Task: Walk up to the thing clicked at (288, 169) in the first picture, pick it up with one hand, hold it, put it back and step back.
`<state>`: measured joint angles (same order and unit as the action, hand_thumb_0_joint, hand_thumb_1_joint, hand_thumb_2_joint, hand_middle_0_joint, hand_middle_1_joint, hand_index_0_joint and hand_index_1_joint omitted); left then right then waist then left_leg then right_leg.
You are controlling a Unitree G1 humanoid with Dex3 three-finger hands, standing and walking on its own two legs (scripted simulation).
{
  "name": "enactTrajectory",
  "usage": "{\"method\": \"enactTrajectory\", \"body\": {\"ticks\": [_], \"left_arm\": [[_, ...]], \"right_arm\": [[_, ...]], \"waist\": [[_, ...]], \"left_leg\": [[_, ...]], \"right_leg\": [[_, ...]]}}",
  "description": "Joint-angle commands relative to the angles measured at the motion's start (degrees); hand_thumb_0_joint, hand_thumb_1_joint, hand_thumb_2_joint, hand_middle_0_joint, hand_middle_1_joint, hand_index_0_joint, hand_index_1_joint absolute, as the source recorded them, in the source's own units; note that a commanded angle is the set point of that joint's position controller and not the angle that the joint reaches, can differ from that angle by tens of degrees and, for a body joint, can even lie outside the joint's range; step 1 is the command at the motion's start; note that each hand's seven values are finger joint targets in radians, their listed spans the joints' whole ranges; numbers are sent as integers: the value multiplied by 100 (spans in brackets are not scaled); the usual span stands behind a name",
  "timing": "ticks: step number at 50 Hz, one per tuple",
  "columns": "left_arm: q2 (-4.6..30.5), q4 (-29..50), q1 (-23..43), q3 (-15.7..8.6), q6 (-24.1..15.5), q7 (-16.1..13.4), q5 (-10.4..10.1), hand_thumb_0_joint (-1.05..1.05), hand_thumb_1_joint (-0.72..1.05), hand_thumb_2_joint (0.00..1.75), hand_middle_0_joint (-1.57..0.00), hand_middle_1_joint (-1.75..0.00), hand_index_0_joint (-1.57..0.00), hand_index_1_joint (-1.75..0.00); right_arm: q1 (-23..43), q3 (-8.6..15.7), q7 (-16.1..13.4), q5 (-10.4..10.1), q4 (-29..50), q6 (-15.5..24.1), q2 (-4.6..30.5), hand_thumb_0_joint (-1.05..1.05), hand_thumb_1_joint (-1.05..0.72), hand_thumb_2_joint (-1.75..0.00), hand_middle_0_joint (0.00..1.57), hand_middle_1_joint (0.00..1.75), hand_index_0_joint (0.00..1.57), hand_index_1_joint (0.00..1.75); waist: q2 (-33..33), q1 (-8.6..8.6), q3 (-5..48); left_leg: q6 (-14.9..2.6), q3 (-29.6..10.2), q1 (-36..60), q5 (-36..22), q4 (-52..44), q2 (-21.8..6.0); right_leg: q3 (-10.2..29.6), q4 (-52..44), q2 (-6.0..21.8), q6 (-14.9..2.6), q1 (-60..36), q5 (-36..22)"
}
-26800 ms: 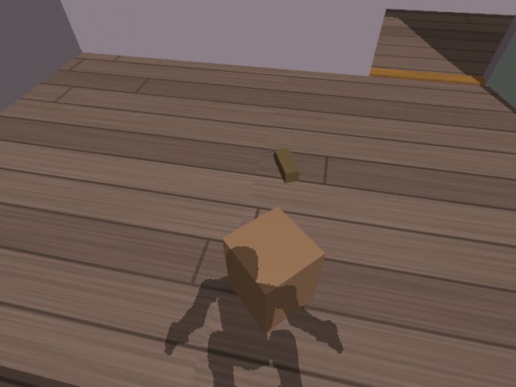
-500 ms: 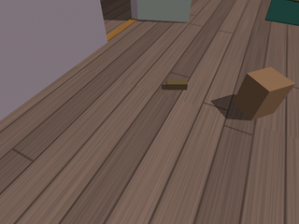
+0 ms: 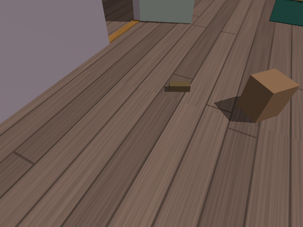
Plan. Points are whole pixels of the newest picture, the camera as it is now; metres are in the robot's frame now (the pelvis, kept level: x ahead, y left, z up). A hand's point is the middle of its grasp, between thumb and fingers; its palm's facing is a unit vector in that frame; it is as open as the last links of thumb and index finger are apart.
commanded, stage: stand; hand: right
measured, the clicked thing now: (179, 86) +1.55 -0.29 -0.75
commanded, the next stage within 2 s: walk up in 0.32 s
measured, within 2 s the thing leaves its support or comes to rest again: neither
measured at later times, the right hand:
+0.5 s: hand out of the picture +0.05 -0.30 -0.15, palm faces +0.09 +0.93 -0.35, open 7.4 cm
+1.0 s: hand (264, 190) +0.27 -0.35 -0.15, palm faces -0.06 +0.94 -0.34, open 7.4 cm
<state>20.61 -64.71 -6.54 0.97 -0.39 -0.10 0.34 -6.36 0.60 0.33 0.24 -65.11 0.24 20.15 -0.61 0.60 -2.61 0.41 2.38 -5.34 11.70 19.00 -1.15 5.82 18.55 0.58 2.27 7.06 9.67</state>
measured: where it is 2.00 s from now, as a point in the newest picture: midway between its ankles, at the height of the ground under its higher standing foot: (154, 165)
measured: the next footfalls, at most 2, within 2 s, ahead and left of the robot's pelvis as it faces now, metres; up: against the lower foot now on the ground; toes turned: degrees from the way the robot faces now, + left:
right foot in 0.62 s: +0.16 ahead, -0.20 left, +0.00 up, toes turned -7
left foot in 1.08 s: +0.41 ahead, +0.09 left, +0.00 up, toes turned +5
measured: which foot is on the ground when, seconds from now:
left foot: down 0.00-0.64, up 0.66-1.00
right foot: down 0.00-0.36, up 0.38-0.60, down 0.62-1.00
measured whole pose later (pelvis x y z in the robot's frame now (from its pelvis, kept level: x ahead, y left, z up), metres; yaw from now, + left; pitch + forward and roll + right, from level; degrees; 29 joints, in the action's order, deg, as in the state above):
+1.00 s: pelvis +0.20 -0.07 -0.01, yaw +0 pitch -2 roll -2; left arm 22.3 -54.4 -20.7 -4.0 -5.2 3.1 0.9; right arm -12.6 3.7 6.5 1.2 -55.1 0.7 25.0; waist 2.2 -1.5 -3.3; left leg 0.2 -1.1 -28.9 9.3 39.5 -6.7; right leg -6.2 19.8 0.9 0.0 -0.2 17.9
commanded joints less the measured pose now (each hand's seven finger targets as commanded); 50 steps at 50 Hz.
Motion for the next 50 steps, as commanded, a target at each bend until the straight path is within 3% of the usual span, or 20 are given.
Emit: {"method": "enactTrajectory", "body": {"ticks": [1, 15, 16, 17, 19, 20, 22, 25, 27, 29, 30, 31, 32, 33, 34, 37, 39, 43, 47, 50], "left_arm": [[1155, 325, 200, -203, -122, -74, 1, 0, 90, 90, -20, -30, -20, -30], [1193, 317, 176, -221, -108, -66, 0, 0, 90, 90, -20, -30, -20, -30], [1639, 627, -151, -619, -213, 79, 112, 0, 90, 90, -20, -30, -20, -30], [1639, 721, 187, -649, -206, 150, 180, 0, 90, 90, -20, -30, -20, -30], [1423, 1058, 676, -632, -180, 212, 214, 0, 90, 90, -20, -30, -20, -30], [1415, 1147, 739, -658, -214, 226, 213, 0, 90, 90, -20, -30, -20, -30], [1452, 1108, 577, -730, -323, 298, 160, 0, 90, 90, -20, -30, -20, -30], [1339, 1031, 2, -798, -337, 463, 185, 0, 90, 90, -20, -30, -20, -30], [1309, 1090, -282, -863, -301, 501, 173, 0, 90, 90, -20, -30, -20, -30], [1328, 884, -1124, -988, -305, 446, 171, 0, 90, 90, -20, -30, -20, -30], [1499, 691, -1699, -1095, -326, 380, 185, 0, 90, 90, -20, -30, -20, -30], [1875, 505, -2388, -1225, -362, 293, 208, 0, 90, 90, -20, -30, -20, -30], [2323, 539, -2799, -1285, -411, 183, 320, 0, 90, 90, -20, -30, -20, -30], [2517, 950, -1870, -1246, -468, 148, 262, 0, 90, 90, -20, -30, -20, -30], [2626, 1206, -1029, -1227, -478, 175, 93, 0, 90, 90, -20, -30, -20, -30], [1986, 1457, -367, -964, -575, 188, 99, 0, 90, 90, -20, -30, -20, -30], [1774, 1443, -612, -917, -636, 202, 61, 0, 90, 90, -20, -30, -20, -30], [1833, 1494, -810, -939, -682, 188, 50, 0, 90, 90, -20, -30, -20, -30], [1919, 1545, -1022, -956, -680, 203, 8, 0, 90, 90, -20, -30, -20, -30], [1850, 1556, -1223, -939, -620, 183, 44, 0, 90, 90, -20, -30, -20, -30]], "right_arm": [[229, 238, -71, 8, 354, 115, 1280, 0, -90, -90, 20, 30, 20, 30], [179, 225, -66, 14, 353, 106, 1261, 0, -90, -90, 20, 30, 20, 30], [-264, 671, 125, 107, 662, 199, 1858, 0, -90, -90, 20, 30, 20, 30], [-388, 714, 181, 154, 598, 204, 1887, 0, -90, -90, 20, 30, 20, 30], [-670, 862, 181, 186, 706, 259, 2160, 0, -90, -90, 20, 30, 20, 30], [-554, 877, 168, 212, 871, 325, 2185, 0, -90, -90, 20, 30, 20, 30], [-511, 863, 181, 216, 899, 383, 2012, 0, -90, -90, 20, 30, 20, 30], [-112, 834, 251, 237, 1144, 365, 1958, 0, -90, -90, 20, 30, 20, 30], [169, 812, 313, 252, 1361, 337, 2010, 0, -90, -90, 20, 30, 20, 30], [464, 794, 362, 216, 1492, 272, 1945, 0, -90, -90, 20, 30, 20, 30], [368, 726, 365, 243, 1518, 227, 1707, 0, -90, -90, 20, 30, 20, 30], [56, 597, 365, 243, 1515, 203, 1293, 0, -90, -90, 20, 30, 20, 30], [-117, 465, 344, 192, 1566, 194, 875, 0, -90, -90, 20, 30, 20, 30], [-267, 490, 298, 88, 1586, 159, 1148, 0, -90, -90, 20, 30, 20, 30], [-493, 526, 277, 99, 1515, 140, 1506, 0, -90, -90, 20, 30, 20, 30], [-934, 633, 325, -26, 1056, 189, 1867, 0, -90, -90, 20, 30, 20, 30], [-1022, 650, 397, -5, 988, 180, 1815, 0, -90, -90, 20, 30, 20, 30], [-627, 609, 527, 64, 1297, 165, 1678, 0, -90, -90, 20, 30, 20, 30], [-1, 580, 597, 89, 1659, 218, 1519, 0, -90, -90, 20, 30, 20, 30], [276, 563, 579, 99, 1717, 296, 1378, 0, -90, -90, 20, 30, 20, 30]], "waist": [[162, -4, 451], [91, -7, 299], [304, 107, 857], [286, 304, 233], [1145, 599, -336], [869, 595, -638], [528, 484, -674], [942, 182, -150], [1301, -41, -176], [1120, -499, -115], [360, -742, 142], [-988, -1049, 521], [-2105, -1178, 348], [-1367, -729, 46], [-1010, -341, -365], [-661, 102, -643], [-665, 63, -610], [-638, -44, -673], [-571, -206, -568], [-396, -310, -284]], "left_leg": [[-137, -479, 245, -893, -252, -661], [-153, -508, 76, -528, -320, -641], [-413, -433, 499, 2404, 109, -436], [-601, -882, 522, 3307, 3, -737], [-1245, -2404, 620, 4209, -1357, -2124], [-1553, -2681, 593, 3653, -1513, -2568], [-1551, -2238, 688, 2577, -1315, -2252], [-1131, -1026, 149, 2496, -1003, -1444], [-983, -692, -982, 2562, -892, -1275], [-861, -327, -2084, 2824, -143, -1068], [-766, -129, -2587, 2793, 890, -875], [-621, 243, -3235, 2676, 2663, -433], [-504, -264, -4016, 2654, 4615, 457], [-406, -986, -3987, 2011, 5178, 453], [-472, -1300, -3608, 1631, 5118, -54], [-237, -1212, -2954, 596, 4454, -421], [-89, -935, -2644, 297, 4015, -446], [81, -595, -2733, -35, 3107, -520], [-17, -401, -2660, -363, 2052, -675], [-133, -5, -2185, -328, 1379, -436]], "right_leg": [[258, -125, 566, -287, 73, -1208], [282, -189, 547, -282, 107, -930], [292, 331, 274, -741, 507, 2278], [188, 644, 179, -691, 1750, 2893], [-624, 2733, -19, -419, 3125, 1785], [-407, 2972, 313, -341, 3540, 1530], [-181, 2717, 551, -369, 3371, 1471], [-583, 2197, 407, -282, 2090, 1352], [-810, 1809, 344, -254, 959, 919], [-1096, 1389, 181, -122, -412, 148], [-991, 1326, 138, -155, -1313, 231], [-556, 1046, 260, -299, -2230, 1013], [1743, -182, 1377, -527, -1872, 3421], [3669, -1324, 2278, -897, -742, 4663], [3810, -1709, 2634, -1300, 104, 5050], [1525, -1170, 1716, -1113, 644, 3314], [785, -1197, 1496, -1105, 753, 2602], [244, -1311, 1484, -1283, 490, 2100], [-84, -1095, 1491, -1354, -62, 1526], [-494, -447, 1340, -1255, -355, -142]]}}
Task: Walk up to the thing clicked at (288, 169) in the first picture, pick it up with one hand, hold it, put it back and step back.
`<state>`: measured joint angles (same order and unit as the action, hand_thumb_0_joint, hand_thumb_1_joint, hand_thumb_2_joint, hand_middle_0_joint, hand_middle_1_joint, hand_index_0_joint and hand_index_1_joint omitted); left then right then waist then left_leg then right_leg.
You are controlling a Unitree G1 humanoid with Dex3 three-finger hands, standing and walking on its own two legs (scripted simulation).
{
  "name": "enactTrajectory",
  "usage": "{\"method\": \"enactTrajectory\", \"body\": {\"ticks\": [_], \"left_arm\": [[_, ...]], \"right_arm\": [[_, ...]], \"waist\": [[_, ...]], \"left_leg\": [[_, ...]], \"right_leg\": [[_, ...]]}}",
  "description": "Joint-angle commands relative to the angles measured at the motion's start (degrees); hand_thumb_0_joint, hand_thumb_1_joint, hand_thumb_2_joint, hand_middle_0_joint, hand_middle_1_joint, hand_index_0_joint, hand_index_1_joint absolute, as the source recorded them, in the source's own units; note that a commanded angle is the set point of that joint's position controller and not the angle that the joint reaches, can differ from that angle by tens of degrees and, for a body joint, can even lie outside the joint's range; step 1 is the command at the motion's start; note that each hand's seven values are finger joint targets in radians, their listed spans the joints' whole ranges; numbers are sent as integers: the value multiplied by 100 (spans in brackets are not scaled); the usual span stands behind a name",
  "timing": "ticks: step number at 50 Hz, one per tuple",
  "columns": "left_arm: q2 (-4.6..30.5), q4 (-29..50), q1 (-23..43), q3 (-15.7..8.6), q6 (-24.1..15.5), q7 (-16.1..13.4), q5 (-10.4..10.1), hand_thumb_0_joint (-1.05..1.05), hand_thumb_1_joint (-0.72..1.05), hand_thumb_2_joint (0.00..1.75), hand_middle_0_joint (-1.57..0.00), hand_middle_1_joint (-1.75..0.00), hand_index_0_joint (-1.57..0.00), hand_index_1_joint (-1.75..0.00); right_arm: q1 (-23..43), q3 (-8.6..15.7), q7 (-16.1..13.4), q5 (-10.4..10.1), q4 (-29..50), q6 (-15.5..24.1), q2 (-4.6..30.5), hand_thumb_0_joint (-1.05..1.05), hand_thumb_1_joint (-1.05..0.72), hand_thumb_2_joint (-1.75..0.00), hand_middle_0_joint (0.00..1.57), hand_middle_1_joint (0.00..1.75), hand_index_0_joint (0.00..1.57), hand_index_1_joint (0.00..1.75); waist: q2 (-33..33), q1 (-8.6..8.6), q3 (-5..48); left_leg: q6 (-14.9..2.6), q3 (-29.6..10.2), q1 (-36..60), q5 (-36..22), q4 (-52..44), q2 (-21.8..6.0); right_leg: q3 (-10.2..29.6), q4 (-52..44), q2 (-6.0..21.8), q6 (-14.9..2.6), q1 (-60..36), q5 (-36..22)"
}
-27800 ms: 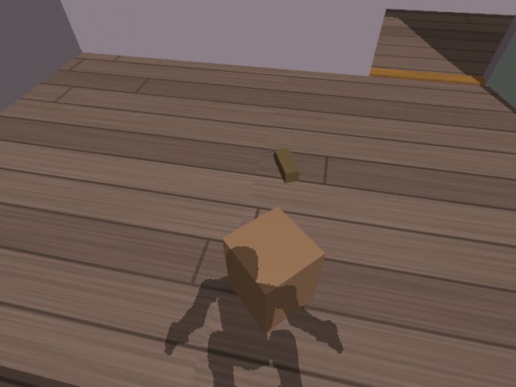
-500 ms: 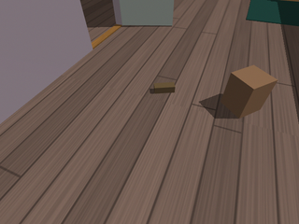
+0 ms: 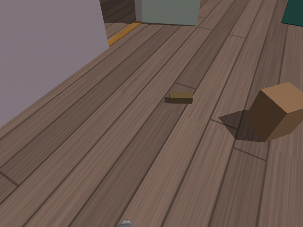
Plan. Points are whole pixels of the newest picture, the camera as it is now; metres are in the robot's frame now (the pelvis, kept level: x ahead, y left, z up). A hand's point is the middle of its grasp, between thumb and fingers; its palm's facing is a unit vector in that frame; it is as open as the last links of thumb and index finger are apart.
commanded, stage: walk up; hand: right
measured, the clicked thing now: (180, 97) +1.35 -0.22 -0.74
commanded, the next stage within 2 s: none
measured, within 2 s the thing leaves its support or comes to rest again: neither
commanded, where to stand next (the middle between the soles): +0.92 +0.09 m, yaw -1 degrees
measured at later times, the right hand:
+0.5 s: hand (234, 189) +0.29 -0.24 -0.15, palm faces +0.01 +0.94 -0.35, open 7.4 cm
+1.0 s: hand (207, 120) +0.57 -0.20 -0.13, palm faces -0.07 +0.91 -0.41, open 7.4 cm
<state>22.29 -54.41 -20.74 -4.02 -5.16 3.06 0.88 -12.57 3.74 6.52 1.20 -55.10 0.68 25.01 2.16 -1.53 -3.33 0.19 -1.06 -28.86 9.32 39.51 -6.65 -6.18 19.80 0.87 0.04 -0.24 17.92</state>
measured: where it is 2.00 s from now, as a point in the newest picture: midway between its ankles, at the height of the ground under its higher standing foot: (145, 146)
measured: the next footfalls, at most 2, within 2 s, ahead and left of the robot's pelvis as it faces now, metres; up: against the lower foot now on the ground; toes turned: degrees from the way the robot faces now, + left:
left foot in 0.08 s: +0.20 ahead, +0.16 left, +0.00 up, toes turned +5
right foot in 0.52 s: +0.44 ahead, -0.08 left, +0.00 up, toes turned -6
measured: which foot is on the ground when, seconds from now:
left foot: up 0.00-0.06, down 0.08-0.56, up 0.58-0.96, down 0.98-1.00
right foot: down 0.00-0.12, up 0.14-0.50, down 0.52-1.00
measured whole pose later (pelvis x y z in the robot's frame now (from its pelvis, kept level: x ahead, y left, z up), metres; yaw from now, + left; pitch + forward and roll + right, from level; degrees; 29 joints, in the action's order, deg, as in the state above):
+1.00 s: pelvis +0.48 +0.09 -0.02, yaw +1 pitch -3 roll -2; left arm 25.6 -49.3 -21.4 -3.8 -3.8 2.6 0.4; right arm -14.6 4.1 4.8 1.0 -51.6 3.0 24.1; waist -1.5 -1.7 -3.5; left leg -0.6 2.3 -22.7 8.6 34.4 -4.1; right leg -5.3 32.6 4.9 1.0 4.6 24.5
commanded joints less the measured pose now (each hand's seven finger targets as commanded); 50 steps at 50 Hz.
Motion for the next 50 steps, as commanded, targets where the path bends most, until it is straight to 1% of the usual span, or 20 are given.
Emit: {"method": "enactTrajectory", "body": {"ticks": [1, 4, 5, 6, 7, 8, 10, 13, 17, 21, 25, 26, 28, 29, 32, 34, 40, 47, 49, 50], "left_arm": [[1690, 542, 159, -440, -119, -141, -4, 0, 90, 90, -20, -30, -20, -30], [1551, 676, 186, -376, -29, -201, -1, 0, 90, 90, -20, -30, -20, -30], [1224, 725, -56, -257, -21, -200, -7, 0, 90, 90, -20, -30, -20, -30], [898, 901, -231, -117, -29, -181, -111, 0, 90, 90, -20, -30, -20, -30], [1377, 851, 73, -214, -2, -228, -104, 0, 90, 90, -20, -30, -20, -30], [1579, 782, 298, -248, -11, -257, -53, 0, 90, 90, -20, -30, -20, -30], [1352, 624, 354, -222, 2, -216, -168, 0, 90, 90, -20, -30, -20, -30], [1084, 586, 74, -187, 95, -97, -98, 0, 90, 90, -20, -30, -20, -30], [1062, 809, 648, -216, 131, 52, -38, 0, 90, 90, -20, -30, -20, -30], [998, 945, 1062, -247, 25, 118, -14, 0, 90, 90, -20, -30, -20, -30], [1249, 672, 248, -420, -25, 47, 55, 0, 90, 90, -20, -30, -20, -30], [1496, 548, -385, -511, -52, -11, 135, 0, 90, 90, -20, -30, -20, -30], [2130, 776, -717, -652, -91, -139, 140, 0, 90, 90, -20, -30, -20, -30], [2215, 817, -416, -686, -85, -135, -45, 0, 90, 90, -20, -30, -20, -30], [1551, 977, 210, -382, -109, -203, -147, 0, 90, 90, -20, -30, -20, -30], [1465, 935, 278, -334, -168, -177, -147, 0, 90, 90, -20, -30, -20, -30], [1654, 1079, 269, -386, -195, -134, -87, 0, 90, 90, -20, -30, -20, -30], [1700, 1102, 398, -379, -64, -113, -78, 0, 90, 90, -20, -30, -20, -30], [1294, 1123, 202, -228, -29, -127, -48, 0, 90, 90, -20, -30, -20, -30], [846, 1161, -141, -68, -35, -115, -70, 0, 90, 90, -20, -30, -20, -30]], "right_arm": [[872, 246, -59, -5, 730, 258, 857, 0, -90, -90, 20, 30, 20, 30], [-229, 386, -186, -13, 416, 322, 1051, 0, -90, -90, 20, 30, 20, 30], [-1029, 536, -269, 9, 201, 371, 1375, 0, -90, -90, 20, 30, 20, 30], [-1410, 669, -347, 4, 245, 408, 1909, 0, -90, -90, 20, 30, 20, 30], [-1364, 670, -362, -100, 280, 396, 2027, 0, -90, -90, 20, 30, 20, 30], [-1072, 652, -398, -171, 402, 370, 1940, 0, -90, -90, 20, 30, 20, 30], [-534, 487, -471, -213, 606, 381, 1485, 0, -90, -90, 20, 30, 20, 30], [-366, 347, -475, -167, 683, 482, 1204, 0, -90, -90, 20, 30, 20, 30], [-275, 368, -456, -105, 938, 549, 1296, 0, -90, -90, 20, 30, 20, 30], [-327, 344, -408, -58, 1069, 538, 1345, 0, -90, -90, 20, 30, 20, 30], [-395, 261, -416, -84, 1114, 458, 1306, 0, -90, -90, 20, 30, 20, 30], [-576, 175, -436, -104, 1125, 434, 1060, 0, -90, -90, 20, 30, 20, 30], [-1017, 107, -485, -194, 1150, 361, 817, 0, -90, -90, 20, 30, 20, 30], [-889, 216, -564, -157, 1043, 312, 1344, 0, -90, -90, 20, 30, 20, 30], [-849, 188, -508, -169, 826, 347, 1206, 0, -90, -90, 20, 30, 20, 30], [-1046, 197, -432, -184, 737, 294, 1067, 0, -90, -90, 20, 30, 20, 30], [-393, 204, -212, -61, 957, 236, 923, 0, -90, -90, 20, 30, 20, 30], [-258, 316, -186, -30, 803, 357, 902, 0, -90, -90, 20, 30, 20, 30], [-1121, 482, -299, -17, 520, 470, 1232, 0, -90, -90, 20, 30, 20, 30], [-1543, 617, -381, 38, 475, 533, 1655, 0, -90, -90, 20, 30, 20, 30]], "waist": [[-723, -66, -141], [-120, 517, 663], [734, 817, 1233], [1921, 876, 1474], [1595, 966, 1183], [1117, 886, 808], [515, 557, 303], [722, 264, 40], [612, 306, -225], [475, 446, -79], [-274, -53, 493], [-906, -397, 818], [-1600, -397, 1154], [-1196, -371, 987], [-615, 41, 222], [-858, 202, 86], [-1100, 37, -206], [-847, 241, 3], [218, 663, 600], [1562, 777, 874]], "left_leg": [[-158, 462, 300, -29, -717, 201], [-349, 653, 2275, 60, -1153, 501], [-448, 256, 3553, 436, -1220, 255], [-992, -2384, 4563, 1228, -1846, -1176], [-1542, -3657, 4502, 977, -2309, -1782], [-1757, -3513, 4000, 412, -2250, -1877], [-1418, -1707, 2919, -853, -2061, -1218], [-1116, -536, 2028, -1570, -2100, -623], [-1339, -183, 2048, -1235, -2451, -704], [-1151, 66, 1835, -1115, -2150, -716], [-913, 286, 1267, -933, -700, -418], [-770, 537, 832, -906, 677, -87], [-381, 38, -950, 2170, 2772, 1043], [-450, -413, -957, 2192, 3198, 625], [-331, -675, -432, 1206, 2804, 285], [-213, -438, 60, 973, 2336, 216], [36, 54, -91, 335, 582, -42], [-153, 548, 1390, -112, -760, 294], [-277, 232, 2864, 352, -1083, 320], [-460, -1088, 3412, 1620, -1887, -558]], "right_leg": [[646, -362, 1298, -1000, 275, -1500], [297, 1669, 1024, -730, 621, -2691], [123, 3157, 692, -534, 1445, -1819], [-60, 4410, -168, -250, 3111, 361], [398, 4876, -127, -215, 3768, 1238], [750, 5140, 184, -185, 3809, 1110], [1142, 5056, 358, -236, 3400, 525], [949, 4307, 308, -222, 2829, 8], [622, 2877, 395, 42, 3182, -350], [335, 1526, 416, 4, 2269, -1125], [30, 1204, -15, -273, 439, -1091], [330, 939, 157, -518, -330, -496], [4525, -385, 2372, -1336, -1151, 1057], [4763, -492, 2610, -1738, -845, 1204], [2309, -322, 1740, -1102, 426, -1177], [1466, -364, 1458, -997, 1045, -1792], [1025, -757, 1421, -1282, 1062, -487], [830, 102, 1341, -1015, 1490, -308], [494, 1972, 907, -724, 1891, -710], [11, 3512, 299, -479, 2610, 9]]}}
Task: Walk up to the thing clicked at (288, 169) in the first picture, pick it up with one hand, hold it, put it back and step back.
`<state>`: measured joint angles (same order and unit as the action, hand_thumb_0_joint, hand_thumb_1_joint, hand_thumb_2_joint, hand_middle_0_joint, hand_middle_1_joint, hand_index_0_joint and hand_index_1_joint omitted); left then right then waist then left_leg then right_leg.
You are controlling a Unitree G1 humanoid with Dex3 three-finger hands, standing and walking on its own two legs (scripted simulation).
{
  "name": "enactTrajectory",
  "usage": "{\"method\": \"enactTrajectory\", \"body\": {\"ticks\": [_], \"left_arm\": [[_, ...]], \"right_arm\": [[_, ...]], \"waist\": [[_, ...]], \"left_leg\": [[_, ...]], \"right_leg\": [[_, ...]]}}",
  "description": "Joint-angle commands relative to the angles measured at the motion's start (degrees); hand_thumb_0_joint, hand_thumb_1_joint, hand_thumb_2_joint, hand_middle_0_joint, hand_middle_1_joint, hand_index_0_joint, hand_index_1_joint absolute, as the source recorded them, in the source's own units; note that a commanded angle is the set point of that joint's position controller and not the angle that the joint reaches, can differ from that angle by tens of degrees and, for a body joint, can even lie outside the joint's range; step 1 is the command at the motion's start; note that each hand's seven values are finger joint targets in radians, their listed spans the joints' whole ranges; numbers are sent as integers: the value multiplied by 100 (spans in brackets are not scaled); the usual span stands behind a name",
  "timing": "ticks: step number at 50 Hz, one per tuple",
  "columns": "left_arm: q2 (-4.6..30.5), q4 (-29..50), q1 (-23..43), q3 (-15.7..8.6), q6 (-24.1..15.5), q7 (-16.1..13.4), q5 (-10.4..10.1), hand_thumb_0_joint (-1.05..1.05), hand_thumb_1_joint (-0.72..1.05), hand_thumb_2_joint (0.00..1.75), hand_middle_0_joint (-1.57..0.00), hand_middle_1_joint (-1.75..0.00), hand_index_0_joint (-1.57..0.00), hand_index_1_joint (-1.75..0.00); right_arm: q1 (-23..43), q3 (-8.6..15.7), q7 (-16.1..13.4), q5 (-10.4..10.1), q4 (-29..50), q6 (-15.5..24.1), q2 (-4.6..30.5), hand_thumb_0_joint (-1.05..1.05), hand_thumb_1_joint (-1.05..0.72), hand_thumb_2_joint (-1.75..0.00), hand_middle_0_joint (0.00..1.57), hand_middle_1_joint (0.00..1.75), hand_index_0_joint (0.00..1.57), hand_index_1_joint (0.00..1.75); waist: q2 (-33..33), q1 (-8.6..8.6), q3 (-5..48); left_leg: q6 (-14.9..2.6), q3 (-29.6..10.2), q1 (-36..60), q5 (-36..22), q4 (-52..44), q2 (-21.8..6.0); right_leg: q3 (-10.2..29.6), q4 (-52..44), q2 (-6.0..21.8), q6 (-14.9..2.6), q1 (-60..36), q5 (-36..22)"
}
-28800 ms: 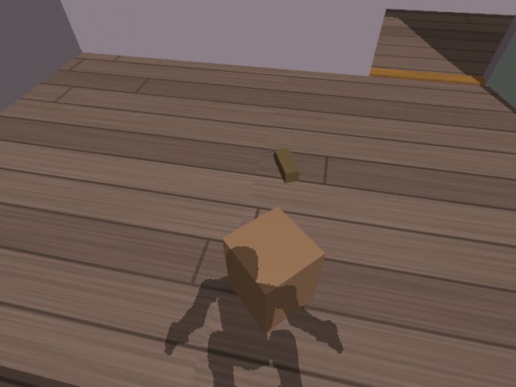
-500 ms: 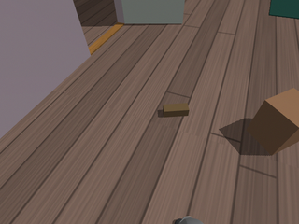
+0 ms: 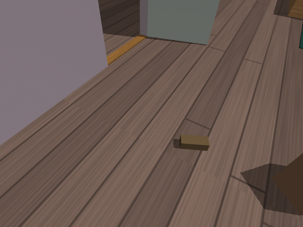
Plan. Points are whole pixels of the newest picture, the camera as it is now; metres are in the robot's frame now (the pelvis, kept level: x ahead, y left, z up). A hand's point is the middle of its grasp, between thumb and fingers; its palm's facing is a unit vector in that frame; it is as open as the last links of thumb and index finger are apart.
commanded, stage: walk up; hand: right
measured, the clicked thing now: (193, 142) +0.86 -0.32 -0.72
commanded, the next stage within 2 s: none
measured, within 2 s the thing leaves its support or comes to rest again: neither
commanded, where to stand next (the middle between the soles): +0.44 -0.01 m, yaw -2 degrees
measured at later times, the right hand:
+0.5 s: hand out of the picture +0.17 -0.26 -0.13, palm faces +0.07 +0.92 -0.38, open 7.4 cm
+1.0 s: hand (237, 168) +0.36 -0.27 -0.12, palm faces +0.01 +0.89 -0.45, open 7.4 cm
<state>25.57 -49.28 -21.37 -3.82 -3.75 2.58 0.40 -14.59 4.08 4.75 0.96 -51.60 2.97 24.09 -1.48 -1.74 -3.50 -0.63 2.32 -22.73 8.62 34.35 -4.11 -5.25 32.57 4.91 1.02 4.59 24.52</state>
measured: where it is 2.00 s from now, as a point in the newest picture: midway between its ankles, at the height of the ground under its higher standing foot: (152, 205)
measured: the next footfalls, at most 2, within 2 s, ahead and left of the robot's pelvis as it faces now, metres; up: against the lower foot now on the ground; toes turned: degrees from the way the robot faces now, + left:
right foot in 0.54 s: +0.33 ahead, -0.12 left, +0.00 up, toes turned -7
left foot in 0.98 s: +0.46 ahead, +0.12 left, +0.00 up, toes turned -2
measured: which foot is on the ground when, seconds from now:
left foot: down 0.00-0.56, up 0.58-0.96, down 0.98-1.00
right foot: down 0.00-0.02, up 0.04-0.52, down 0.54-1.00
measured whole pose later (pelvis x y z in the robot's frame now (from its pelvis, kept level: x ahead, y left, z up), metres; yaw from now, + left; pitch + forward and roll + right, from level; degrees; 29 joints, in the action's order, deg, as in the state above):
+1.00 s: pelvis +0.32 +0.01 +0.00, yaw -3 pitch -3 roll -1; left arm 24.3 -47.1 -18.1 -2.9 -1.1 2.0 0.2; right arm -17.7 2.9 0.8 0.8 -51.6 4.2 23.2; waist -2.7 -0.9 -5.9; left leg -0.2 2.2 -20.6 9.0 33.4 -2.4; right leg -3.5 37.5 2.4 -0.8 11.6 21.9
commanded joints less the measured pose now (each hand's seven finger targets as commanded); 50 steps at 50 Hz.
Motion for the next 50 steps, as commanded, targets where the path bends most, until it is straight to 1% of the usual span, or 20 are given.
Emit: {"method": "enactTrajectory", "body": {"ticks": [1, 2, 3, 6, 7, 19, 23, 26, 27, 28, 29, 30, 32, 35, 41, 45, 47, 48, 49, 50], "left_arm": [[648, 610, -140, -89, -115, -75, -64, 0, 90, 90, -20, -30, -20, -30], [1128, 467, 50, -205, -41, -149, 6, 0, 90, 90, -20, -30, -20, -30], [1225, 355, 87, -253, -43, -153, -9, 0, 90, 90, -20, -30, -20, -30], [907, 44, -236, -165, 19, -83, -138, 0, 90, 90, -20, -30, -20, -30], [864, 38, -273, -157, 44, -55, -110, 0, 90, 90, -20, -30, -20, -30], [655, 512, 984, -203, 68, 117, 63, 0, 90, 90, -20, -30, -20, -30], [732, 534, 930, -246, 25, 147, 80, 0, 90, 90, -20, -30, -20, -30], [927, 278, 38, -363, -57, 78, 124, 0, 90, 90, -20, -30, -20, -30], [1279, 188, -563, -492, -90, 10, 201, 0, 90, 90, -20, -30, -20, -30], [1655, 343, -654, -563, -116, -72, 208, 0, 90, 90, -20, -30, -20, -30], [1720, 450, -499, -577, -110, -91, 0, 0, 90, 90, -20, -30, -20, -30], [1642, 441, -307, -588, -83, -94, -91, 0, 90, 90, -20, -30, -20, -30], [1244, 556, 149, -378, -107, -142, -72, 0, 90, 90, -20, -30, -20, -30], [1083, 574, 275, -319, -194, -141, -78, 0, 90, 90, -20, -30, -20, -30], [1235, 737, 353, -379, -134, -73, 32, 0, 90, 90, -20, -30, -20, -30], [1061, 773, 522, -275, 19, -71, 45, 0, 90, 90, -20, -30, -20, -30], [952, 809, 720, -224, 105, -96, -20, 0, 90, 90, -20, -30, -20, -30], [683, 814, 646, -115, 116, -113, -69, 0, 90, 90, -20, -30, -20, -30], [393, 792, 435, -12, 117, -128, -114, 0, 90, 90, -20, -30, -20, -30], [226, 796, 1, 63, 156, -107, -93, 0, 90, 90, -20, -30, -20, -30]], "right_arm": [[-1287, 604, -243, -9, 221, 315, 2105, 0, -90, -90, 20, 30, 20, 30], [-952, 581, -243, -61, 304, 281, 2120, 0, -90, -90, 20, 30, 20, 30], [-747, 520, -261, -112, 409, 247, 1904, 0, -90, -90, 20, 30, 20, 30], [-321, 353, -335, -166, 459, 280, 1368, 0, -90, -90, 20, 30, 20, 30], [-334, 323, -335, -149, 469, 301, 1331, 0, -90, -90, 20, 30, 20, 30], [-753, 396, -378, -23, 703, 324, 1357, 0, -90, -90, 20, 30, 20, 30], [-519, 385, -392, -36, 812, 287, 1428, 0, -90, -90, 20, 30, 20, 30], [-612, 248, -392, -63, 808, 239, 1282, 0, -90, -90, 20, 30, 20, 30], [-909, 146, -393, -107, 833, 209, 973, 0, -90, -90, 20, 30, 20, 30], [-1177, 65, -375, -141, 837, 182, 567, 0, -90, -90, 20, 30, 20, 30], [-1163, 192, -447, -116, 730, 100, 1147, 0, -90, -90, 20, 30, 20, 30], [-885, 182, -458, -69, 654, 73, 1340, 0, -90, -90, 20, 30, 20, 30], [-880, 158, -397, -124, 550, 79, 1224, 0, -90, -90, 20, 30, 20, 30], [-1140, 166, -305, -129, 390, 10, 1041, 0, -90, -90, 20, 30, 20, 30], [-526, 168, -223, -67, 573, 82, 1003, 0, -90, -90, 20, 30, 20, 30], [-628, 160, -363, -41, 379, 170, 877, 0, -90, -90, 20, 30, 20, 30], [-975, 151, -451, -28, 196, 221, 814, 0, -90, -90, 20, 30, 20, 30], [-1078, 203, -504, -9, 170, 270, 1020, 0, -90, -90, 20, 30, 20, 30], [-1225, 283, -555, 26, 181, 312, 1318, 0, -90, -90, 20, 30, 20, 30], [-1207, 363, -557, 29, 352, 335, 1696, 0, -90, -90, 20, 30, 20, 30]], "waist": [[2095, 765, 609], [1593, 718, 332], [1261, 598, 77], [1209, 220, -21], [1230, 199, 55], [830, 566, -333], [677, 384, -131], [-49, -96, 344], [-1004, -349, 807], [-1862, -218, 897], [-981, -233, 904], [-641, -196, 429], [-221, 34, -34], [-494, 186, -59], [-872, 7, -315], [-663, 173, -133], [-275, 433, 141], [138, 506, 393], [1141, 588, 729], [1814, 428, 832]], "left_leg": [[-784, -3752, 2873, 2399, -2313, -1917], [-1199, -4004, 2356, 2532, -2239, -2130], [-1158, -3553, 1918, 2088, -2180, -1932], [-433, -1372, 1463, 26, -1949, -957], [-462, -1086, 1351, -520, -1901, -819], [-822, -474, 1953, -802, -1911, -1181], [-994, -418, 1689, -1019, -1467, -1315], [-731, 43, 975, -1280, 281, -775], [-481, 363, 279, -840, 1818, -291], [-169, 232, -1190, 2147, 2939, 579], [-265, -243, -1305, 2489, 3385, 432], [-273, -497, -1275, 2276, 3621, 193], [-239, -919, -836, 1550, 3265, 59], [-121, -645, -379, 1029, 2712, -22], [118, -152, -396, 759, 975, -198], [103, 80, 392, 192, 233, 113], [51, 164, 1338, -507, -486, 302], [-45, 10, 1820, -662, -806, 224], [-220, -886, 2176, -650, -1300, -479], [-674, -3017, 2425, -160, -1702, -1737]], "right_leg": [[174, 3044, -732, -307, 3238, 442], [617, 3452, -356, -321, 3201, 568], [892, 3489, -164, -317, 3150, 225], [1054, 2824, -97, -293, 2581, -706], [952, 2767, -199, -282, 2381, -867], [835, 568, -85, -157, 2753, -1681], [446, 146, -23, -334, 1904, -1543], [288, -340, -400, -562, 84, -1489], [1211, -782, 135, -900, -872, -688], [3632, -1103, 1437, -1322, -1595, -409], [4570, -1608, 1950, -1802, -1252, 46], [4343, -1769, 1942, -1861, -549, 41], [2684, -1735, 1323, -1340, 327, -1223], [1561, -1678, 890, -1178, 768, -1985], [1183, -1977, 800, -1469, 994, -627], [998, -1120, 753, -1370, 1237, -2205], [770, -273, 556, -1076, 1476, -2329], [527, 355, 249, -813, 1511, -2111], [265, 1392, -128, -602, 1737, -1180], [344, 2240, -698, -332, 2488, 619]]}}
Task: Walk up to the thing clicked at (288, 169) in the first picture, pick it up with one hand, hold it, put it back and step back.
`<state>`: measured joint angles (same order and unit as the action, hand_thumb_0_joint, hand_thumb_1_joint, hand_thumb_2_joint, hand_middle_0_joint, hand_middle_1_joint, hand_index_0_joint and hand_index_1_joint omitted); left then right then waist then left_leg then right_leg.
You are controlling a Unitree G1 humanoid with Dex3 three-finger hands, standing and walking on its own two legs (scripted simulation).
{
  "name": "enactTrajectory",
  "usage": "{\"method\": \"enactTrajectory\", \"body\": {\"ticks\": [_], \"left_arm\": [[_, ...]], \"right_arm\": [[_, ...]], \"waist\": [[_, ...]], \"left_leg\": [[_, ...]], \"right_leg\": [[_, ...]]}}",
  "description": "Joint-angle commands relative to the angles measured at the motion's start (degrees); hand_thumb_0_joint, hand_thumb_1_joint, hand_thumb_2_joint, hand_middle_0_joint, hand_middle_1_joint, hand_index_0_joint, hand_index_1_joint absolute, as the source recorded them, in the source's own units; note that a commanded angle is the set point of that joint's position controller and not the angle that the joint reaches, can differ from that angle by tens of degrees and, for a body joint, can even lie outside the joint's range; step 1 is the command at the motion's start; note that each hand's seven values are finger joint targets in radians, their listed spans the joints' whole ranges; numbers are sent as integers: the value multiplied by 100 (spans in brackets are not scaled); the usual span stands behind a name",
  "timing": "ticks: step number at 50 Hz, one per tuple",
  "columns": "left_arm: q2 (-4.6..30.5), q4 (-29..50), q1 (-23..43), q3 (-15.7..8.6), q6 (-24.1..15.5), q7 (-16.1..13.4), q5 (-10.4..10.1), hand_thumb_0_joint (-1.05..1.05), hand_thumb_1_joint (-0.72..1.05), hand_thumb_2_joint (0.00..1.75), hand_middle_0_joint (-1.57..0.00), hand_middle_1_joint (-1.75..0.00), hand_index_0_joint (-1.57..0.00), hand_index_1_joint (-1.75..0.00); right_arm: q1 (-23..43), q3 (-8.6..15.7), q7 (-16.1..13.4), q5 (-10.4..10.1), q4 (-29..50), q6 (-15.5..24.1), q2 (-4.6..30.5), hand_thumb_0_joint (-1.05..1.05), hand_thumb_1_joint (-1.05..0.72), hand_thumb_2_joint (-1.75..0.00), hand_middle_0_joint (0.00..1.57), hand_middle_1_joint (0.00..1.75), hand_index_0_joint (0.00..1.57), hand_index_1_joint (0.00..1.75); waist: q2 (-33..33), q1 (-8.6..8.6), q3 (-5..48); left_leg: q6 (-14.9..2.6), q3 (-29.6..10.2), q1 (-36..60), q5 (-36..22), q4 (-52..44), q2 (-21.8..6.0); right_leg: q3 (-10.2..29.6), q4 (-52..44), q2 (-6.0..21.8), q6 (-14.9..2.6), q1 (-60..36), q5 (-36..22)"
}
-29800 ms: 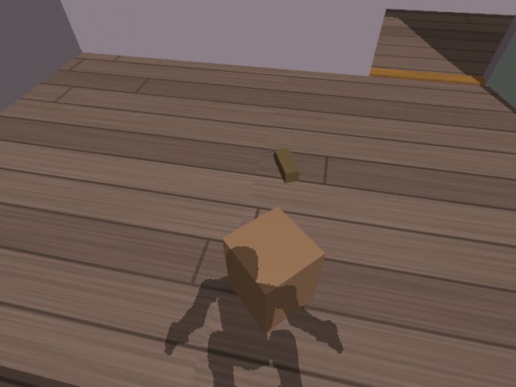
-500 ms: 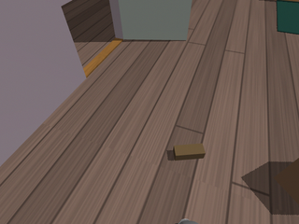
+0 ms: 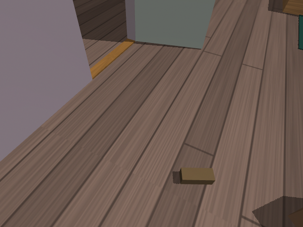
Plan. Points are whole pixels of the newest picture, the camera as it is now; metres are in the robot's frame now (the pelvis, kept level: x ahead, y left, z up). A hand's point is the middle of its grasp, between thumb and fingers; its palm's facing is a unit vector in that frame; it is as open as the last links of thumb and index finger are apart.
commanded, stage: walk up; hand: right
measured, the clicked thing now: (196, 176) +0.56 -0.31 -0.72
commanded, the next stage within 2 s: stand in 1.80 s
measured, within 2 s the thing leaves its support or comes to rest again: neither
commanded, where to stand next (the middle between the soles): +0.12 -0.02 m, yaw +1 degrees
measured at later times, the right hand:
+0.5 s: hand out of the picture +0.12 -0.28 -0.15, palm faces +0.01 +0.94 -0.33, open 7.4 cm
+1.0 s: hand out of the picture +0.14 -0.28 -0.12, palm faces +0.03 +0.93 -0.38, open 7.4 cm
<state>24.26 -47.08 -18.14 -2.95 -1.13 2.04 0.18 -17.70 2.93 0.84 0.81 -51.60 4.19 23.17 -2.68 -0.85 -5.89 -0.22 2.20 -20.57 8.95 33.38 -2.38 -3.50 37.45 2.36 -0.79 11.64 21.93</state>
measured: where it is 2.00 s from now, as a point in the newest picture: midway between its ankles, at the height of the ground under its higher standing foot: outside the picture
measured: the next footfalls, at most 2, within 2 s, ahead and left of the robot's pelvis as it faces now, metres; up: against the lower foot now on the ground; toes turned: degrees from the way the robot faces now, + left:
right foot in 0.36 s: +0.12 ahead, -0.15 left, +0.00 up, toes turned -2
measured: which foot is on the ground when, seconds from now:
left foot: down 0.00-1.00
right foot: down 0.00-0.00, up 0.02-0.34, down 0.36-1.00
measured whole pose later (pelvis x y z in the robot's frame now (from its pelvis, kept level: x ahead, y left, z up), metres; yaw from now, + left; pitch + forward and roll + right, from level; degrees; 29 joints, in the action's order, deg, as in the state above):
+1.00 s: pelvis +0.08 -0.02 +0.02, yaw -1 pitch -2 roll +0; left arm 20.8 -63.6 -2.0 -0.4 -0.2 0.8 -0.3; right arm -5.7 -0.4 0.1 -0.2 -65.9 1.4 20.3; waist -2.2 1.5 -3.2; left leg 1.5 1.4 -7.9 10.9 21.4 -2.2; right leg -0.8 21.4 1.6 1.0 8.1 10.8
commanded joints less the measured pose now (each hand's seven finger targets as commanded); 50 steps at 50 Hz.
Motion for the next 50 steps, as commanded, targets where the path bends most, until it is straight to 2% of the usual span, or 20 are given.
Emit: {"method": "enactTrajectory", "body": {"ticks": [1, 2, 3, 5, 9, 11, 13, 16, 18, 19, 20, 21, 23, 24, 26, 29, 31, 36, 43, 50], "left_arm": [[1000, 399, -324, -220, 2, -115, -5, 0, 90, 90, -20, -30, -20, -30], [1136, 314, -256, -279, 29, -167, 25, 0, 90, 90, -20, -30, -20, -30], [1149, 180, -140, -289, 42, -172, 3, 0, 90, 90, -20, -30, -20, -30], [1071, 8, -255, -275, 60, -126, -28, 0, 90, 90, -20, -30, -20, -30], [841, -154, -275, -201, 86, -74, 34, 0, 90, 90, -20, -30, -20, -30], [749, -230, -148, -179, 60, -71, 60, 0, 90, 90, -20, -30, -20, -30], [763, -325, 46, -182, 35, -83, 53, 0, 90, 90, -20, -30, -20, -30], [776, -533, 20, -202, -11, -140, 60, 0, 90, 90, -20, -30, -20, -30], [887, -593, 51, -208, -73, -201, 108, 0, 90, 90, -20, -30, -20, -30], [1176, -563, 173, -245, -122, -226, 165, 0, 90, 90, -20, -30, -20, -30], [1378, -409, 705, -208, -163, -225, 134, 0, 90, 90, -20, -30, -20, -30], [1541, -439, 976, -225, -139, -203, 69, 0, 90, 90, -20, -30, -20, -30], [1226, -519, 1139, -101, -114, -188, 66, 0, 90, 90, -20, -30, -20, -30], [1114, -550, 1217, -55, -114, -188, 56, 0, 90, 90, -20, -30, -20, -30], [1036, -627, 1230, -21, -136, -177, 21, 0, 90, 90, -20, -30, -20, -30], [991, -706, 1258, 1, -98, -181, -9, 0, 90, 90, -20, -30, -20, -30], [990, -796, 1309, -2, -83, -200, 0, 0, 90, 90, -20, -30, -20, -30], [878, -990, 1472, 36, -111, -225, -72, 0, 90, 90, -20, -30, -20, -30], [830, -1273, 1644, 14, -35, -209, -70, 0, 90, 90, -20, -30, -20, -30], [804, -1458, 1811, 28, -11, -194, -33, 0, 90, 90, -20, -30, -20, -30]], "right_arm": [[-581, 489, -150, -22, 396, 149, 1938, 0, -90, -90, 20, 30, 20, 30], [-431, 497, -156, -22, 464, 106, 1947, 0, -90, -90, 20, 30, 20, 30], [-374, 440, -151, -53, 461, 92, 1715, 0, -90, -90, 20, 30, 20, 30], [-121, 337, -175, -49, 507, 94, 1526, 0, -90, -90, 20, 30, 20, 30], [49, 289, -156, 14, 573, 69, 1407, 0, -90, -90, 20, 30, 20, 30], [222, 280, -142, 40, 586, 23, 1389, 0, -90, -90, 20, 30, 20, 30], [264, 268, -133, 33, 528, -43, 1363, 0, -90, -90, 20, 30, 20, 30], [604, 215, -107, -37, 496, -163, 1371, 0, -90, -90, 20, 30, 20, 30], [678, 68, -102, -83, 456, -226, 1071, 0, -90, -90, 20, 30, 20, 30], [652, -12, -91, -121, 430, -241, 815, 0, -90, -90, 20, 30, 20, 30], [438, -70, -92, -190, 321, -293, 682, 0, -90, -90, 20, 30, 20, 30], [489, 59, -138, -164, 67, -328, 1073, 0, -90, -90, 20, 30, 20, 30], [481, 52, -97, -136, -155, -303, 1054, 0, -90, -90, 20, 30, 20, 30], [424, 32, -96, -149, -261, -275, 1020, 0, -90, -90, 20, 30, 20, 30], [518, 20, -110, -148, -395, -238, 1046, 0, -90, -90, 20, 30, 20, 30], [741, -46, -116, -123, -546, -235, 1063, 0, -90, -90, 20, 30, 20, 30], [996, -76, -93, -121, -608, -234, 1061, 0, -90, -90, 20, 30, 20, 30], [1062, -116, -97, -141, -883, -158, 1038, 0, -90, -90, 20, 30, 20, 30], [1344, -130, -122, -115, -1039, -162, 992, 0, -90, -90, 20, 30, 20, 30], [1492, -102, -138, -86, -1144, -178, 937, 0, -90, -90, 20, 30, 20, 30]], "waist": [[1262, 351, 830], [1364, 354, 648], [1137, 353, 419], [1198, 213, 341], [1393, 196, 391], [1482, 176, 384], [1462, 276, 446], [1173, 104, 512], [736, -16, 519], [-130, 42, 585], [-650, 301, 419], [-681, 233, 222], [-613, 321, 114], [-718, 352, 153], [-763, 304, 470], [-571, 214, 731], [-401, 152, 572], [138, 148, 869], [596, 91, 899], [521, 124, 871]], "left_leg": [[-1353, -3368, 1729, 726, -1649, -2213], [-1602, -3497, 1561, 1189, -1659, -2268], [-1371, -2921, 1259, 1262, -1738, -1920], [-1027, -1924, 1057, 1114, -1725, -1393], [-1050, -1132, 808, 320, -1616, -1071], [-1028, -842, 440, 287, -1531, -1051], [-967, -788, 433, 381, -1283, -982], [-861, -813, -273, 881, -961, -1091], [-564, -799, -612, 1061, -583, -970], [-313, -478, -591, 1150, -14, -548], [-91, -134, -360, 1517, 346, 40], [-103, -211, 386, 1883, 690, -31], [-140, -217, 693, 1574, 186, -19], [-124, -198, 699, 1023, -193, -39], [-101, -235, 989, 313, -529, -74], [-105, -375, 1093, 361, -706, -191], [-80, -423, 1041, 321, -795, -236], [-129, -627, 1118, -961, -1090, -506], [-82, -647, 1083, -965, -1462, -587], [-31, -580, 1298, -846, -1653, -579]], "right_leg": [[484, 2277, -290, -163, 1824, 1233], [571, 2411, -113, -179, 2044, 1343], [848, 2398, -40, -159, 2025, 1067], [807, 2186, 40, -95, 1917, 438], [525, 1351, -29, 77, 1504, 30], [342, 679, 16, 127, 1018, -80], [246, 276, -73, 150, 790, -213], [59, -363, -150, 38, -99, -859], [473, -1006, 37, -86, -445, -891], [1652, -1653, 825, -286, -214, -642], [2616, -2274, 1391, -571, 377, 247], [2582, -2265, 1556, -928, 1222, 567], [1764, -2061, 1035, -679, 1265, 294], [1475, -1938, 846, -497, 1024, -106], [1257, -1647, 724, -318, 707, -952], [1188, -1709, 712, -301, 414, -622], [1151, -1889, 639, -229, 463, -329], [802, -1414, 489, -154, -297, -2013], [726, -1646, 504, -130, -735, -2114], [688, -1923, 517, -63, -753, -2120]]}}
